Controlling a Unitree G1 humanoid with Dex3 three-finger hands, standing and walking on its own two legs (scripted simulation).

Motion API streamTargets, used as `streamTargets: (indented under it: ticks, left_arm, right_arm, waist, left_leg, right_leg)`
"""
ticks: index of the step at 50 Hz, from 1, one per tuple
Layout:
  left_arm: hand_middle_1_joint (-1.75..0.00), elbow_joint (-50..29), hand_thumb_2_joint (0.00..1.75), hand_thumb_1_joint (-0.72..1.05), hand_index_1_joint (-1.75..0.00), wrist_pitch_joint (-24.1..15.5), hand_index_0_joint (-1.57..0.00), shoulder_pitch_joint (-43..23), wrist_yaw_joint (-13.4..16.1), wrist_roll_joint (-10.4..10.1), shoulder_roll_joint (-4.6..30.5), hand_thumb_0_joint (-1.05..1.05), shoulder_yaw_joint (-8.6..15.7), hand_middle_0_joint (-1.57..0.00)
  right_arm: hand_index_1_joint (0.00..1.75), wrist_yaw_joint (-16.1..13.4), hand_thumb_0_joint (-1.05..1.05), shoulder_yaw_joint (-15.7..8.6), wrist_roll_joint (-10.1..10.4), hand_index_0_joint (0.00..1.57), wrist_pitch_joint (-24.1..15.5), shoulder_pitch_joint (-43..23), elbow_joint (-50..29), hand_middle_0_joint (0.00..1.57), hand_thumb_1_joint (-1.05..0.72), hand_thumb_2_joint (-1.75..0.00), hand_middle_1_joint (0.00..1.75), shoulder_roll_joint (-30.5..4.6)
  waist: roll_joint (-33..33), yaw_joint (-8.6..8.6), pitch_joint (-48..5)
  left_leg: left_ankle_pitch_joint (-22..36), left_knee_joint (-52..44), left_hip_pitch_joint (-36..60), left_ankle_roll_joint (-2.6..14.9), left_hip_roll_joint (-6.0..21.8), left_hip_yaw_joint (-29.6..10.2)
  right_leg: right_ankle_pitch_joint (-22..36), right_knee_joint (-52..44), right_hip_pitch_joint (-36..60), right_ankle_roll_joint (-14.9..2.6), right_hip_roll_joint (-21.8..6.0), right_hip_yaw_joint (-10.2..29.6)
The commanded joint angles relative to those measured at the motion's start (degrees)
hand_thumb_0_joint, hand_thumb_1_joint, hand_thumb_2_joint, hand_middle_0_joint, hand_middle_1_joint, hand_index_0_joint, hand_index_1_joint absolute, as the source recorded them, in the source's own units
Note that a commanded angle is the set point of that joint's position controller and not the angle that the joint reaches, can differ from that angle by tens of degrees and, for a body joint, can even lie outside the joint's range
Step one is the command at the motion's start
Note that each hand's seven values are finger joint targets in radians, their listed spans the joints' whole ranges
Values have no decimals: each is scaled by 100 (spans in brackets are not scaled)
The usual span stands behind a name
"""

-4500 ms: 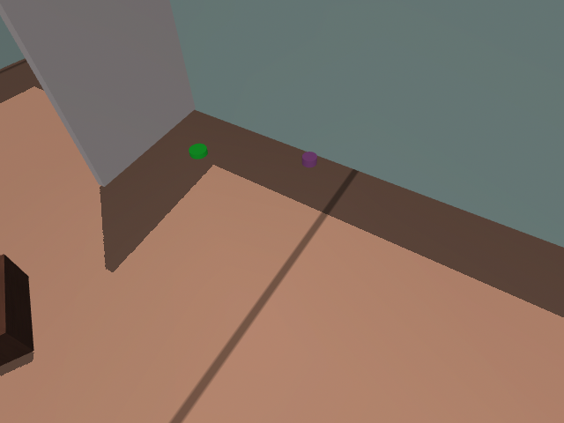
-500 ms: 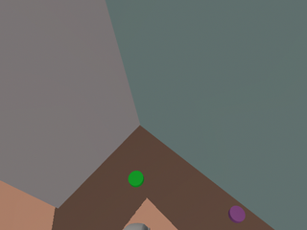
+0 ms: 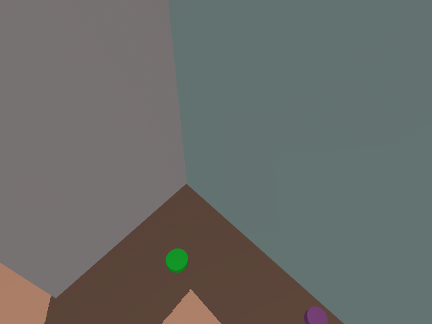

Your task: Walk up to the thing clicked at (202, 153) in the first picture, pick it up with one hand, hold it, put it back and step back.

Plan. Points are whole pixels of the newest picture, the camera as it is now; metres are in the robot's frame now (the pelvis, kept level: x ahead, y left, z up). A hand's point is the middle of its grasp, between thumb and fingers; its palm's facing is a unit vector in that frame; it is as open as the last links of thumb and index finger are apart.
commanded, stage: walk up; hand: left
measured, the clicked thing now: (177, 260) +0.52 +0.21 -0.75
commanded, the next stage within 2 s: none
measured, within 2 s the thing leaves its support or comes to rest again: neither
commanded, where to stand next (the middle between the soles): +0.13 +0.00 m, yaw +0 degrees
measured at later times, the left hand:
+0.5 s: hand out of the picture +0.10 +0.25 -0.14, palm faces -0.02 -0.94 -0.34, open 7.4 cm
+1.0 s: hand out of the picture +0.11 +0.24 -0.14, palm faces -0.03 -0.94 -0.34, open 7.4 cm
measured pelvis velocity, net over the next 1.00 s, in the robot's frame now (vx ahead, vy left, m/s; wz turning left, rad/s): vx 0.03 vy -0.01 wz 0.00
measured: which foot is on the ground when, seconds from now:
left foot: down 0.00-1.00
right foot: down 0.00-1.00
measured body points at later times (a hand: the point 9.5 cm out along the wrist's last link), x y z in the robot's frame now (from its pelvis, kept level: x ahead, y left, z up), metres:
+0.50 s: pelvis +0.02 -0.01 +0.02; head +0.03 -0.01 +0.47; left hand +0.10 +0.30 -0.11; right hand +0.10 -0.31 -0.12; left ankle +0.07 +0.12 -0.73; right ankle +0.02 -0.15 -0.73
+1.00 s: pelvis +0.03 -0.01 +0.02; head +0.04 -0.01 +0.47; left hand +0.12 +0.29 -0.11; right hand +0.11 -0.31 -0.12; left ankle +0.07 +0.12 -0.73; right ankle +0.02 -0.15 -0.73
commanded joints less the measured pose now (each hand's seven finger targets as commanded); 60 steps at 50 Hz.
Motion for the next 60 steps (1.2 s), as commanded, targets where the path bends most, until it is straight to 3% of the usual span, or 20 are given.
streamTargets:
  ticks: [1,8,11,16,19,22,30,35,39,45,52,60]
  left_arm:
    - [-30,-127,90,90,-30,-183,-20,-178,55,-14,1191,0,295,-20]
    - [-30,85,90,90,-30,-243,-20,-380,44,9,1148,0,284,-20]
    - [-30,130,90,90,-30,-264,-20,-451,53,9,1146,0,282,-20]
    - [-30,210,90,90,-30,-227,-20,-503,73,6,1135,0,293,-20]
    - [-30,257,90,90,-30,-225,-20,-502,81,-21,1094,0,299,-20]
    - [-30,270,90,90,-30,-187,-20,-594,91,-34,1092,0,309,-20]
    - [-30,300,90,90,-30,-132,-20,-664,87,-7,1057,0,310,-20]
    - [-30,266,90,90,-30,-131,-20,-774,80,8,1049,0,314,-20]
    - [-30,260,90,90,-30,-136,-20,-845,78,4,1037,0,327,-20]
    - [-30,255,90,90,-30,-122,-20,-834,76,13,1023,0,328,-20]
    - [-30,292,90,90,-30,-121,-20,-786,80,0,1004,0,335,-20]
    - [-30,277,90,90,-30,-125,-20,-785,91,29,1028,0,350,-20]
  right_arm:
    - [30,-46,0,-284,-9,20,-97,-506,-253,20,-90,-90,30,-1337]
    - [30,-14,0,-289,16,20,-105,-498,20,20,-90,-90,30,-1246]
    - [30,-19,0,-271,30,20,-117,-458,126,20,-90,-90,30,-1202]
    - [30,-37,0,-269,14,20,-117,-508,254,20,-90,-90,30,-1190]
    - [30,-50,0,-255,20,20,-140,-463,321,20,-90,-90,30,-1161]
    - [30,-73,0,-260,13,20,-135,-455,392,20,-90,-90,30,-1158]
    - [30,-90,0,-265,-12,20,-130,-531,421,20,-90,-90,30,-1178]
    - [30,-91,0,-269,-19,20,-140,-491,429,20,-90,-90,30,-1186]
    - [30,-97,0,-266,-15,20,-147,-442,439,20,-90,-90,30,-1146]
    - [30,-103,0,-269,-17,20,-133,-455,436,20,-90,-90,30,-1170]
    - [30,-105,0,-269,-14,20,-129,-440,442,20,-90,-90,30,-1128]
    - [30,-100,0,-262,-18,20,-97,-424,448,20,-90,-90,30,-1110]
  waist:
    - [442,-13,-227]
    - [34,-105,-351]
    - [-117,-120,-502]
    - [-154,-89,-418]
    - [-99,-60,-668]
    - [5,-69,-661]
    - [228,-58,-528]
    - [227,-97,-604]
    - [92,-121,-659]
    - [46,-122,-598]
    - [35,-121,-636]
    - [17,-127,-557]
  left_leg:
    - [-1701,-1545,146,279,605,-1070]
    - [-813,-1411,816,180,426,-783]
    - [-189,-1348,1050,154,395,-641]
    - [47,-1521,1028,137,429,-640]
    - [862,-1505,1162,132,482,-595]
    - [914,-1594,1085,96,480,-572]
    - [482,-1833,942,98,514,-612]
    - [481,-1853,1015,91,511,-568]
    - [810,-1748,1127,79,494,-493]
    - [608,-1824,1118,87,495,-510]
    - [913,-1763,1311,73,484,-473]
    - [740,-1770,1250,74,452,-452]
  right_leg:
    - [-752,-1037,-119,-411,-328,539]
    - [-648,-1605,-271,-355,-507,698]
    - [-159,-1689,-68,-330,-591,706]
    - [139,-1691,96,-288,-575,570]
    - [760,-1595,468,-249,-572,480]
    - [927,-1558,610,-234,-575,436]
    - [700,-1628,670,-239,-526,394]
    - [771,-1637,718,-229,-542,403]
    - [888,-1669,704,-228,-556,435]
    - [794,-1690,668,-215,-539,422]
    - [891,-1675,621,-206,-543,397]
    - [743,-1784,612,-203,-543,423]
